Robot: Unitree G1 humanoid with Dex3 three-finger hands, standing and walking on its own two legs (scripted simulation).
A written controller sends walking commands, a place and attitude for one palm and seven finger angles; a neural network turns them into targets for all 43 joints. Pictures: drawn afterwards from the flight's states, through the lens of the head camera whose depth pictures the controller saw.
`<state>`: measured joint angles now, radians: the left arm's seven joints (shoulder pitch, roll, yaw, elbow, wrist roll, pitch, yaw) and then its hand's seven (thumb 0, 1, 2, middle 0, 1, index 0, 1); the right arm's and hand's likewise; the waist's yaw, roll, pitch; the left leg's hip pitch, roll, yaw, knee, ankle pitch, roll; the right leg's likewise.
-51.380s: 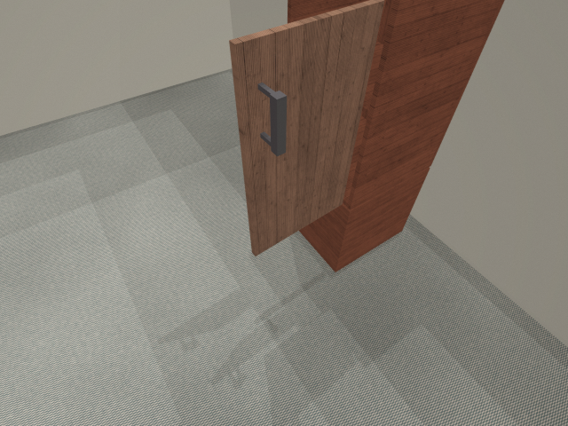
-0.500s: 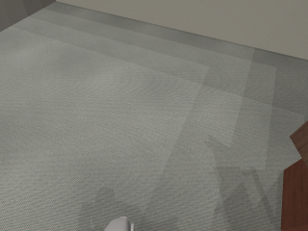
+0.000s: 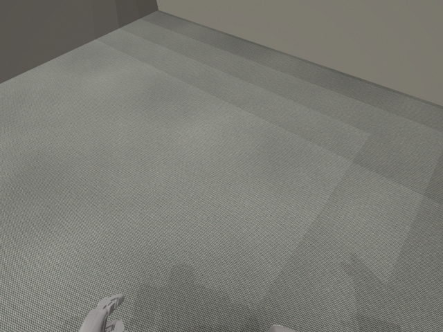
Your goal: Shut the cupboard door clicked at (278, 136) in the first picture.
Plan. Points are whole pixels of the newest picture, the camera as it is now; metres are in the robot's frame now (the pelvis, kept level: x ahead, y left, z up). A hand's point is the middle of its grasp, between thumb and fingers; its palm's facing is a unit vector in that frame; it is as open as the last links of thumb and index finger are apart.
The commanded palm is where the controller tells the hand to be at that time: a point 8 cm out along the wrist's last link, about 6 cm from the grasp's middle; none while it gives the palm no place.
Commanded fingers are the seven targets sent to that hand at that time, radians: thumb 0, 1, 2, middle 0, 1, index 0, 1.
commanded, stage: walk to a spot facing it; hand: left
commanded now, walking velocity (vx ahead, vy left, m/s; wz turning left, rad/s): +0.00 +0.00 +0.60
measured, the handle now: out of the picture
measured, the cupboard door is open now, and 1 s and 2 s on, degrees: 29 29 29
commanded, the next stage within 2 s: turn to face it in 0.26 s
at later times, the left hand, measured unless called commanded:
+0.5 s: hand out of the picture +0.09 +0.23 -0.18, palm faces +0.32 -0.92 -0.24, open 7.4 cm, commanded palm none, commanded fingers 0.00 0.90 0.90 -0.20 -0.30 -0.20 -0.30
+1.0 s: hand (126, 277) +0.25 +0.24 -0.16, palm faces +0.06 -0.97 -0.23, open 7.4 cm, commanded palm none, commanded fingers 0.00 0.90 0.90 -0.20 -0.30 -0.20 -0.30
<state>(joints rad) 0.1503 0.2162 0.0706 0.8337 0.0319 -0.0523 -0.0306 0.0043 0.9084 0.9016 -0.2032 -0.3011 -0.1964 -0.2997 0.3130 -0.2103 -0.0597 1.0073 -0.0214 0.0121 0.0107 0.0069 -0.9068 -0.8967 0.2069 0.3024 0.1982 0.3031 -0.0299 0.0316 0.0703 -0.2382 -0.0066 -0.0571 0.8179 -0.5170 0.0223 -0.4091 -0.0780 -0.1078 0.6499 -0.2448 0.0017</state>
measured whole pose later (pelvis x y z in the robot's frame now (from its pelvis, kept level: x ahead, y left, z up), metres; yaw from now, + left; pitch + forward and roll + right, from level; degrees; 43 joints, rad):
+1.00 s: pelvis +0.21 +0.04 +0.01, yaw -1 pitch +2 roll +0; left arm 0.24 0.20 0.09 0.94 0.02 0.04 0.01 0.00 0.90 0.90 -0.21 -0.30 -0.20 -0.30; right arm 0.16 -0.22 -0.06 0.93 0.00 0.04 -0.03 0.01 -0.91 -0.90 0.20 0.30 0.19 0.30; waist 0.02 -0.02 0.08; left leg -0.34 0.02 0.03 0.68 -0.38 -0.05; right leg -0.29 0.02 0.09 0.54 -0.28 0.01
